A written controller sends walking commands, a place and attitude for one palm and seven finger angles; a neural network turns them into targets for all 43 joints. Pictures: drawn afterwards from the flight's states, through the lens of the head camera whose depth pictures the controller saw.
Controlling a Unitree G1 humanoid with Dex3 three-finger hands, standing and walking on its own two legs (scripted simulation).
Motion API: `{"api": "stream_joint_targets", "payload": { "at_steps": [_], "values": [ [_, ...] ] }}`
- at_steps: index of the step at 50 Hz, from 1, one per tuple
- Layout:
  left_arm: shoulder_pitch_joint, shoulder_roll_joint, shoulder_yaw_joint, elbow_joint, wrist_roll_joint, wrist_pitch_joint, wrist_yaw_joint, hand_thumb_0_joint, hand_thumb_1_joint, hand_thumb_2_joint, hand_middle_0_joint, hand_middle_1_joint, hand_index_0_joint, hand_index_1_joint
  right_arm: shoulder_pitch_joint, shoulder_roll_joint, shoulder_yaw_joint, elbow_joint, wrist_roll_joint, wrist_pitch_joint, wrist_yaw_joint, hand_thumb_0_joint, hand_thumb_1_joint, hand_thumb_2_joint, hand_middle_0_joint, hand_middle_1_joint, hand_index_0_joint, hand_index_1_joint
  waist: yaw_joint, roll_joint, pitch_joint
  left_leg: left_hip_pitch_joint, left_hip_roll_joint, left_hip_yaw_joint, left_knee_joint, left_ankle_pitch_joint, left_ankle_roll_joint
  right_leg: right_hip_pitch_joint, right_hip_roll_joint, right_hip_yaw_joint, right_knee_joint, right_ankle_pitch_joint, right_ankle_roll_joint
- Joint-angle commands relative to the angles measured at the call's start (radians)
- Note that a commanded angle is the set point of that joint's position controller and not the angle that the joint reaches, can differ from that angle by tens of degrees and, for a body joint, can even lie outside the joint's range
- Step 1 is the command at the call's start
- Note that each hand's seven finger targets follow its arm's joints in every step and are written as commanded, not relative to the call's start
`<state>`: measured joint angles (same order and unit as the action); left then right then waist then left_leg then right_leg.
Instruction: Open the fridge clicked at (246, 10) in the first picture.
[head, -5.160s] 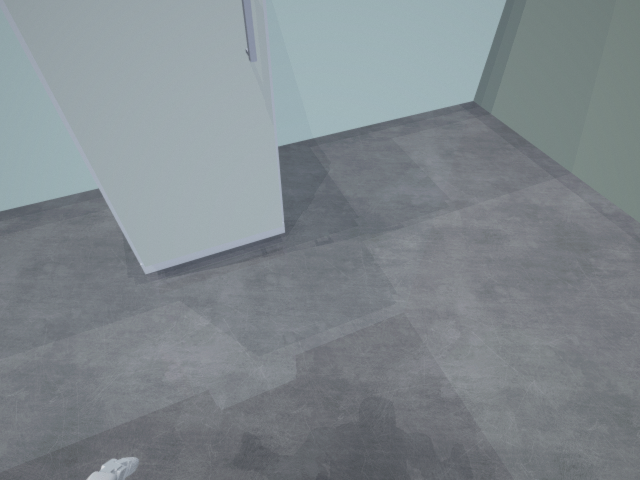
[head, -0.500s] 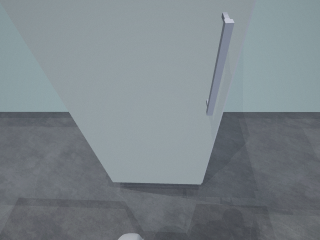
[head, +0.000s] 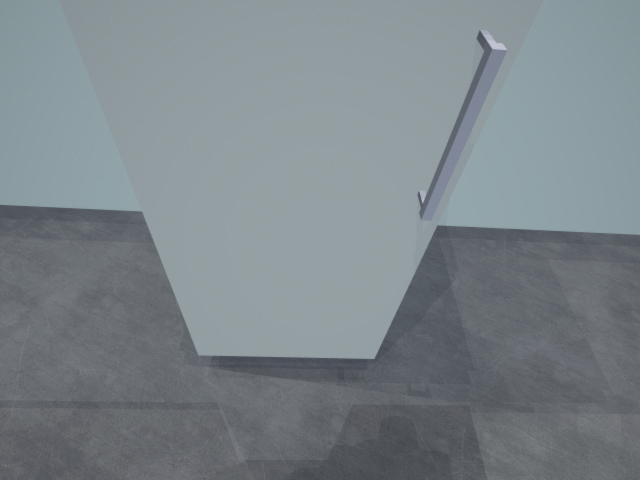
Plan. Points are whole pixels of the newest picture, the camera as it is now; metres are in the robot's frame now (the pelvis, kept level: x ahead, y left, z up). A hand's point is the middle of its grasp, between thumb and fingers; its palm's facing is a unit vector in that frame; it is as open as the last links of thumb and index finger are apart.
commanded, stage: come to a stop and stand still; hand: right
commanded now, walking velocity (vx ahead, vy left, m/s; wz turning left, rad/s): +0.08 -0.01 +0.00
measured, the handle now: (450, 139) +0.53 -0.15 +0.16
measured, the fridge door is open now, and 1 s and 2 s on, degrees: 0 0 0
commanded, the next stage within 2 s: look again from close up in 0.70 s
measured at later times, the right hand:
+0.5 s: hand out of the picture -0.02 -0.24 -0.18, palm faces +0.04 +0.98 -0.21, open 7.4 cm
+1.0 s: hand out of the picture -0.01 -0.25 -0.18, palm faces +0.00 +0.97 -0.23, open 7.4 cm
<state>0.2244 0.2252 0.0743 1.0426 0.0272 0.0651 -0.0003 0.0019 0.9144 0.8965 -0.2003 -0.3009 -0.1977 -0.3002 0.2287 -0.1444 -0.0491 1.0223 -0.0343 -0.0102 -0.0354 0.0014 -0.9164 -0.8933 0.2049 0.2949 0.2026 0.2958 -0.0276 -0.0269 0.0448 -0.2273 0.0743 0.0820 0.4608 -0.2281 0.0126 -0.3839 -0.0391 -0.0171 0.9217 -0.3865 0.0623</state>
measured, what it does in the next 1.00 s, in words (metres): steps on the spot: right foot, then left foot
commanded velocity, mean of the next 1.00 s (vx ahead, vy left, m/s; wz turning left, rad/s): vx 0.00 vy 0.00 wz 0.00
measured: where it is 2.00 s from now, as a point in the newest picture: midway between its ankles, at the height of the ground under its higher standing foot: outside the picture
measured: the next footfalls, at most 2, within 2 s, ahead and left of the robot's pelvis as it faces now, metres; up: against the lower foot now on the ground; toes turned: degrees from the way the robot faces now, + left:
right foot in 0.16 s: +0.02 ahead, -0.17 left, +0.00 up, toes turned -4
left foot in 0.42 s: +0.02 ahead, +0.06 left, +0.00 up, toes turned +4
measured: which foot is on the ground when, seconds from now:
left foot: down 0.00-0.18, up 0.20-0.40, down 0.42-1.00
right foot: up 0.00-0.14, down 0.16-1.00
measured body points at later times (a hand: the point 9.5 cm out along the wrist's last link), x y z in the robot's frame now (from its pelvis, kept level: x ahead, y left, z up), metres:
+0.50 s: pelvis -0.02 -0.07 +0.00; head -0.01 -0.06 +0.45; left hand +0.03 +0.16 -0.16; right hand -0.02 -0.29 -0.16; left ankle -0.02 +0.06 -0.74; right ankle -0.02 -0.17 -0.74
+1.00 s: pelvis -0.03 -0.07 -0.01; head -0.02 -0.05 +0.44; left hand -0.03 +0.14 -0.18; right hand -0.01 -0.30 -0.16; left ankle -0.02 +0.06 -0.74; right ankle -0.02 -0.17 -0.74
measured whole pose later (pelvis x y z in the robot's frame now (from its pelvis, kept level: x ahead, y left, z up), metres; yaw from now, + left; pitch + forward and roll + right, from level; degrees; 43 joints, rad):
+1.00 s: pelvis -0.03 -0.07 -0.01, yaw +0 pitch -1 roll +0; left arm 0.32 0.15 -0.01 1.07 0.02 -0.02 0.01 0.00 0.91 0.90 -0.20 -0.30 -0.20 -0.30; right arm 0.27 -0.16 0.01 1.10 -0.02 -0.02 -0.03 0.01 -0.91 -0.89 0.20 0.29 0.20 0.30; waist 0.01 -0.03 0.03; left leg -0.23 0.06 0.05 0.53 -0.27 -0.02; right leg -0.21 0.00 -0.07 0.50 -0.27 -0.03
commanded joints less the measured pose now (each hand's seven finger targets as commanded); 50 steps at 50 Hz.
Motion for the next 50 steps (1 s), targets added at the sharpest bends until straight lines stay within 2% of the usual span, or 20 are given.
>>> {"api": "stream_joint_targets", "payload": {
  "at_steps": [1, 3, 6, 7, 8, 9, 10, 11, 14, 18, 19, 21, 22, 24, 34, 35, 36, 38, 45, 50],
  "values": [
    [-0.027, 0.02, -0.009, -0.085, -0.011, -0.028, -0.005, 0.0, 0.9, 0.9, -0.2, -0.3, -0.2, -0.3, 0.076, -0.211, -0.045, -0.029, -0.004, 0.0, -0.005, 0.0, -0.9, -0.9, 0.2, 0.3, 0.2, 0.3, -0.025, 0.222, -0.028, 0.072, 0.248, -0.25, -0.181, 0.137, 0.135, -0.027, -0.006, -0.017, -0.133, -0.024, -0.001],
    [-0.024, 0.015, -0.014, -0.085, -0.016, -0.038, -0.004, 0.0, 0.9, 0.9, -0.2, -0.3, -0.2, -0.3, 0.064, -0.224, -0.044, -0.028, -0.007, 0.005, -0.001, 0.0, -0.9, -0.9, 0.2, 0.3, 0.2, 0.3, -0.019, 0.241, -0.038, 0.044, 0.224, -0.227, -0.166, 0.138, 0.121, 0.054, 0.014, -0.041, -0.241, -0.02, -0.008],
    [0.073, 0.022, -0.022, -0.044, -0.02, -0.055, 0.006, 0.0, 0.9, 0.9, -0.2, -0.3, -0.2, -0.3, 0.024, -0.208, -0.036, -0.017, 0.009, 0.014, 0.002, 0.0, -0.9, -0.9, 0.2, 0.3, 0.2, 0.3, 0.036, 0.193, -0.068, -0.071, 0.148, -0.154, -0.08, 0.063, 0.047, 0.292, 0.028, -0.07, -0.512, 0.18, -0.019],
    [0.101, 0.059, -0.016, -0.036, -0.021, -0.065, 0.009, 0.0, 0.9, 0.9, -0.2, -0.3, -0.2, -0.3, 0.027, -0.177, -0.028, -0.023, 0.014, 0.019, 0.005, 0.0, -0.9, -0.9, 0.2, 0.3, 0.2, 0.3, 0.044, 0.081, -0.095, -0.115, 0.102, -0.115, 0.006, 0.006, 0.014, 0.368, -0.032, -0.016, -0.559, 0.209, -0.029],
    [0.092, 0.122, -0.006, -0.046, -0.012, -0.071, 0.014, 0.0, 0.9, 0.9, -0.2, -0.3, -0.2, -0.3, 0.05, -0.127, -0.018, -0.03, 0.021, 0.026, 0.008, 0.0, -0.9, -0.9, 0.2, 0.3, 0.2, 0.3, 0.037, -0.123, -0.088, -0.181, 0.025, -0.048, 0.094, -0.119, -0.031, 0.341, -0.183, 0.169, -0.611, 0.229, -0.083],
    [0.056, 0.167, -0.003, -0.059, -0.009, -0.065, 0.018, 0.0, 0.9, 0.9, -0.2, -0.3, -0.2, -0.3, 0.045, -0.093, -0.009, -0.028, 0.019, 0.029, 0.007, 0.0, -0.9, -0.9, 0.2, 0.3, 0.2, 0.3, 0.031, -0.224, -0.042, -0.162, 0.003, -0.006, 0.172, -0.232, -0.051, 0.221, -0.286, 0.251, -0.69, 0.192, -0.151],
    [0.01, 0.157, -0.012, -0.069, -0.002, -0.06, 0.018, 0.0, 0.9, 0.9, -0.2, -0.3, -0.2, -0.3, 0.035, -0.094, -0.006, -0.023, 0.014, 0.029, 0.008, 0.0, -0.9, -0.9, 0.2, 0.3, 0.2, 0.3, 0.019, -0.169, 0.011, -0.112, 0.006, -0.03, 0.221, -0.24, -0.045, 0.093, -0.283, 0.226, -0.725, 0.087, -0.176],
    [-0.024, 0.123, -0.02, -0.067, -0.003, -0.067, 0.024, 0.0, 0.9, 0.9, -0.2, -0.3, -0.2, -0.3, 0.03, -0.091, -0.003, -0.004, 0.008, 0.039, 0.007, 0.0, -0.9, -0.9, 0.2, 0.3, 0.2, 0.3, 0.018, -0.237, 0.044, -0.114, 0.011, -0.035, 0.273, -0.228, -0.047, 0.071, -0.237, 0.211, -0.77, 0.05, -0.17],
    [-0.048, 0.086, -0.035, -0.054, -0.007, -0.068, 0.036, 0.0, 0.9, 0.9, -0.2, -0.3, -0.2, -0.3, 0.076, -0.09, 0.004, 0.033, 0.01, 0.037, 0.014, 0.0, -0.9, -0.9, 0.2, 0.3, 0.2, 0.3, -0.002, -0.195, 0.053, -0.109, 0.011, -0.05, 0.293, -0.185, -0.039, 0.115, -0.186, 0.125, -0.707, 0.248, -0.173],
    [0.001, 0.071, -0.03, -0.023, -0.014, -0.075, 0.039, 0.0, 0.9, 0.9, -0.2, -0.3, -0.2, -0.3, 0.107, -0.081, 0.015, 0.059, 0.017, 0.017, 0.011, 0.0, -0.9, -0.9, 0.2, 0.3, 0.2, 0.3, -0.001, -0.077, -0.026, -0.01, -0.004, -0.034, 0.027, -0.046, -0.05, 0.225, -0.15, 0.084, -0.594, 0.459, -0.162],
    [0.009, 0.064, -0.031, -0.015, -0.019, -0.079, 0.038, 0.0, 0.9, 0.9, -0.2, -0.3, -0.2, -0.3, 0.129, -0.089, 0.016, 0.072, 0.017, 0.009, 0.008, 0.0, -0.9, -0.9, 0.2, 0.3, 0.2, 0.3, -0.007, -0.031, -0.058, 0.048, 0.006, -0.06, -0.073, 0.068, -0.046, 0.228, -0.126, 0.072, -0.549, 0.459, -0.137],
    [0.029, 0.023, -0.04, -0.005, -0.029, -0.082, 0.032, 0.0, 0.9, 0.9, -0.2, -0.3, -0.2, -0.3, 0.107, -0.129, 0.018, 0.077, 0.016, -0.006, 0.003, 0.0, -0.9, -0.9, 0.2, 0.3, 0.2, 0.3, 0.021, 0.077, -0.065, 0.086, 0.089, -0.149, -0.11, 0.21, -0.009, 0.203, -0.069, 0.03, -0.529, 0.342, -0.083],
    [0.032, 0.018, -0.043, 0.002, -0.028, -0.083, 0.027, 0.0, 0.9, 0.9, -0.2, -0.3, -0.2, -0.3, 0.09, -0.137, 0.019, 0.072, 0.019, -0.005, 0.001, 0.0, -0.9, -0.9, 0.2, 0.3, 0.2, 0.3, 0.026, 0.051, -0.04, 0.069, 0.103, -0.137, -0.105, 0.21, 0.0, 0.203, -0.06, 0.036, -0.556, 0.301, -0.078],
    [0.04, 0.018, -0.045, 0.025, -0.019, -0.077, 0.028, 0.0, 0.9, 0.9, -0.2, -0.3, -0.2, -0.3, 0.065, -0.117, 0.022, 0.084, 0.019, -0.008, 0.001, 0.0, -0.9, -0.9, 0.2, 0.3, 0.2, 0.3, 0.034, 0.148, -0.017, 0.024, 0.071, -0.127, -0.102, 0.143, 0.001, 0.228, -0.064, 0.031, -0.564, 0.292, -0.068],
    [0.081, 0.01, -0.061, 0.084, -0.018, -0.087, 0.031, 0.0, 0.9, 0.9, -0.2, -0.3, -0.2, -0.3, 0.077, -0.102, 0.03, 0.098, 0.027, 0.001, -0.003, 0.0, -0.9, -0.9, 0.2, 0.3, 0.2, 0.3, 0.017, -0.004, 0.016, 0.061, 0.049, -0.104, -0.131, 0.073, -0.009, 0.194, -0.072, 0.041, -0.635, 0.245, -0.073],
    [0.031, 0.056, -0.065, 0.01, -0.025, -0.102, 0.018, 0.0, 0.9, 0.9, -0.2, -0.3, -0.2, -0.3, 0.13, -0.125, 0.046, 0.111, 0.009, -0.021, -0.041, 0.0, -0.9, -0.9, 0.2, 0.3, 0.2, 0.3, 0.003, 0.041, 0.067, 0.022, 0.07, -0.118, -0.082, 0.256, 0.002, 0.115, -0.086, 0.015, -0.453, 0.349, -0.061],
    [0.086, 0.016, -0.066, -0.008, -0.014, -0.094, 0.014, 0.0, 0.9, 0.9, -0.2, -0.3, -0.2, -0.3, 0.092, -0.151, 0.038, 0.063, 0.019, -0.028, -0.03, 0.0, -0.9, -0.9, 0.2, 0.3, 0.2, 0.3, 0.038, -0.011, -0.002, 0.019, 0.088, -0.143, -0.078, 0.023, 0.03, 0.136, -0.044, 0.03, -0.487, 0.158, -0.064],
    [0.103, 0.018, -0.069, -0.009, -0.002, -0.099, 0.009, 0.0, 0.9, 0.9, -0.2, -0.3, -0.2, -0.3, 0.067, -0.155, 0.038, 0.044, 0.019, -0.033, -0.011, 0.0, -0.9, -0.9, 0.2, 0.3, 0.2, 0.3, 0.037, -0.086, 0.007, -0.02, 0.052, -0.116, -0.056, -0.105, 0.036, 0.117, -0.043, 0.044, -0.515, 0.138, -0.073],
    [0.129, 0.037, -0.067, -0.03, -0.01, -0.105, 0.021, 0.0, 0.9, 0.9, -0.2, -0.3, -0.2, -0.3, 0.067, -0.119, 0.045, 0.032, 0.022, -0.021, 0.0, 0.0, -0.9, -0.9, 0.2, 0.3, 0.2, 0.3, 0.029, 0.037, -0.003, 0.004, 0.025, -0.093, -0.019, -0.045, 0.021, 0.097, -0.066, 0.075, -0.552, 0.153, -0.102],
    [0.128, 0.044, -0.066, -0.02, -0.011, -0.106, 0.022, 0.0, 0.9, 0.9, -0.2, -0.3, -0.2, -0.3, 0.077, -0.126, 0.041, 0.032, 0.022, -0.02, -0.001, 0.0, -0.9, -0.9, 0.2, 0.3, 0.2, 0.3, 0.029, 0.048, 0.027, -0.019, 0.028, -0.105, -0.03, -0.025, 0.02, 0.116, -0.064, 0.062, -0.566, 0.167, -0.102]
  ]
}}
